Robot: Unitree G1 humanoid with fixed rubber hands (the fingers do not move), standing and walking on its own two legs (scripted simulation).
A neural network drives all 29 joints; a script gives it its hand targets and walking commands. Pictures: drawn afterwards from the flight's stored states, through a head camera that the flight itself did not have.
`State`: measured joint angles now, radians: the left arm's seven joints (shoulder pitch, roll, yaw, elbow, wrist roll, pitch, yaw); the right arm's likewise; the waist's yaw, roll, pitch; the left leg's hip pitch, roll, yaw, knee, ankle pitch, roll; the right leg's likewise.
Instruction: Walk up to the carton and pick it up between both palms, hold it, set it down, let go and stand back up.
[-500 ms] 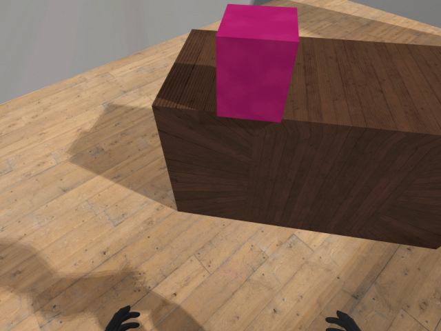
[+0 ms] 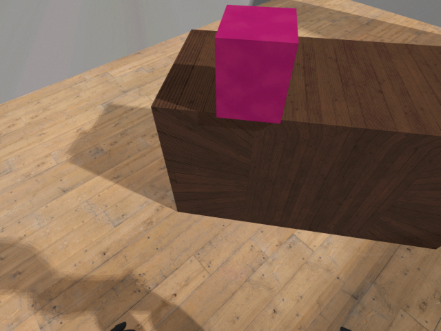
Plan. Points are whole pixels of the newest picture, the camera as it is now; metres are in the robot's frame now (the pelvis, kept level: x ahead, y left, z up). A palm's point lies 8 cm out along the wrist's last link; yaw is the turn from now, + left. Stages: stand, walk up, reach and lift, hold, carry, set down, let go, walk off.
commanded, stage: stand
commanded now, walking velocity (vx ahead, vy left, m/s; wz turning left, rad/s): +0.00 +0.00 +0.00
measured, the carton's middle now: (254, 65) +0.80 -0.07 +0.05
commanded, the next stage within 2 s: none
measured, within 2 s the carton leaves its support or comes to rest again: neither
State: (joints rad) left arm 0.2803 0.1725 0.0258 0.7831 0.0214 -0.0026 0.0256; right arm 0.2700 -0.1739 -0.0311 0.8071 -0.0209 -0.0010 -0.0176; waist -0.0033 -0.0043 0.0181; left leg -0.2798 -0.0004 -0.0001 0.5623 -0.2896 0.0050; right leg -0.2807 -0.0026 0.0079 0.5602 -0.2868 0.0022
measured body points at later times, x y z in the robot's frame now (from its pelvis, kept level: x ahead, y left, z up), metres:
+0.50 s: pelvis +0.00 +0.00 +0.01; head +0.01 +0.00 +0.46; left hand +0.04 +0.24 -0.14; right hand +0.03 -0.23 -0.14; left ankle +0.00 +0.12 -0.73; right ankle +0.01 -0.12 -0.73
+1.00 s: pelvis +0.00 +0.00 +0.01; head +0.01 +0.00 +0.46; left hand -0.01 +0.22 -0.15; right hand -0.01 -0.21 -0.15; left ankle +0.00 +0.12 -0.73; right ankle +0.01 -0.12 -0.73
